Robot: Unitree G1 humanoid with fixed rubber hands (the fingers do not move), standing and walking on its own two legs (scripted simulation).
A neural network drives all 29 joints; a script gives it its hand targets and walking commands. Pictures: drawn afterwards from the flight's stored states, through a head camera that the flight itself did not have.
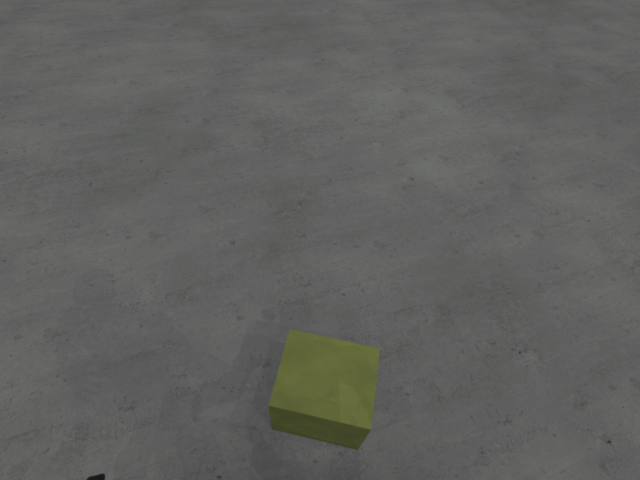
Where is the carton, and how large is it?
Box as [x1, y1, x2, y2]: [268, 329, 379, 449]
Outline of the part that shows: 290,329 268,405 272,428 357,449 370,430 379,348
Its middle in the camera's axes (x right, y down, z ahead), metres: +0.01 +0.44 +1.09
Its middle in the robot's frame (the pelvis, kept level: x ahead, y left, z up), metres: +0.44 -0.03 -0.64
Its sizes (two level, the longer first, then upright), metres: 0.253 0.207 0.233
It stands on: the floor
